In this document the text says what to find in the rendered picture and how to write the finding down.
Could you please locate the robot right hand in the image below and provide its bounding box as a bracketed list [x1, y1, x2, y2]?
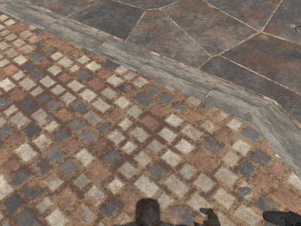
[262, 211, 301, 226]

